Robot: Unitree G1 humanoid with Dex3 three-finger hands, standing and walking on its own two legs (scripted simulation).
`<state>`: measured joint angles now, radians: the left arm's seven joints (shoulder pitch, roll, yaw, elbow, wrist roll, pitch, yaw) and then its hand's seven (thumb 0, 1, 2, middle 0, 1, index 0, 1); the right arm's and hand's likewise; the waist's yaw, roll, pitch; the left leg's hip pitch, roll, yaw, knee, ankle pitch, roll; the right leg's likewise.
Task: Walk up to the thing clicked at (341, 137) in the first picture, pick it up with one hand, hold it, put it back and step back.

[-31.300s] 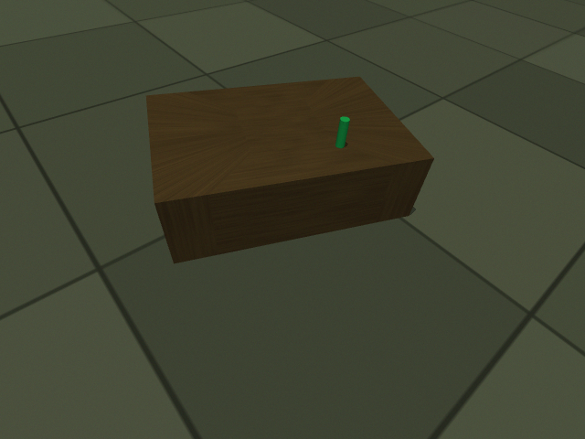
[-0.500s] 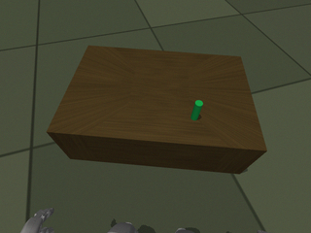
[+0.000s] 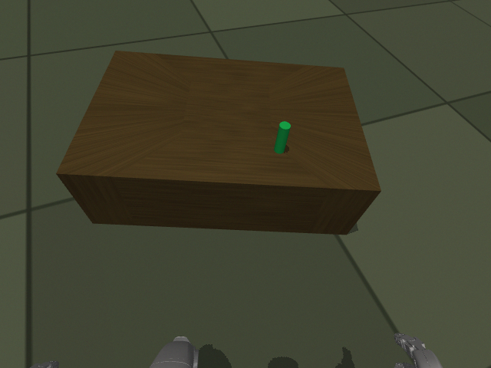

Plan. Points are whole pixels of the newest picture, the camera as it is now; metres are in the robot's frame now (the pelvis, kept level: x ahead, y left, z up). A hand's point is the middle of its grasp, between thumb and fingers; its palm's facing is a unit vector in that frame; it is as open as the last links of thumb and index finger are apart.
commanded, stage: step back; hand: right
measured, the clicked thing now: (281, 138) +0.90 -0.12 -0.32
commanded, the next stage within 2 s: stand in 1.80 s
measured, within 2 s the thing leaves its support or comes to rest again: neither
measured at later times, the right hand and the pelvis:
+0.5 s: hand out of the picture -0.05 -0.28 -0.12, palm faces -0.14 +0.90 -0.42, open 7.4 cm; pelvis -0.16 -0.02 +0.01, yaw +5 degrees
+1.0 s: hand out of the picture -0.18 -0.32 -0.14, palm faces -0.16 +0.92 -0.36, open 7.4 cm; pelvis -0.27 -0.06 +0.01, yaw +7 degrees
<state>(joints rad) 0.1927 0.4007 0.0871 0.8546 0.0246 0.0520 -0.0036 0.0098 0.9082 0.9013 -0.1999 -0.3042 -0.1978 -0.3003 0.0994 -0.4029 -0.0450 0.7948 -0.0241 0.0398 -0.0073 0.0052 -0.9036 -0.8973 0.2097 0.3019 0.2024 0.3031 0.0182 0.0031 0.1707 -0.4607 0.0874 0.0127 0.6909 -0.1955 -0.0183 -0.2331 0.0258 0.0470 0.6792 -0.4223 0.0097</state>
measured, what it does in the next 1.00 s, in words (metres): walks backwards: left foot, then right foot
